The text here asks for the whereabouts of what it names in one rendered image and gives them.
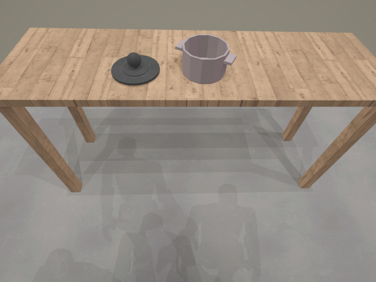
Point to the lid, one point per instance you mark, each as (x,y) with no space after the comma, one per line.
(147,71)

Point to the table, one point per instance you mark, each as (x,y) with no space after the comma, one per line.
(71,67)

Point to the pot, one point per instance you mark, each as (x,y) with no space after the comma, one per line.
(205,58)

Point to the knob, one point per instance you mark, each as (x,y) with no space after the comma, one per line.
(134,59)

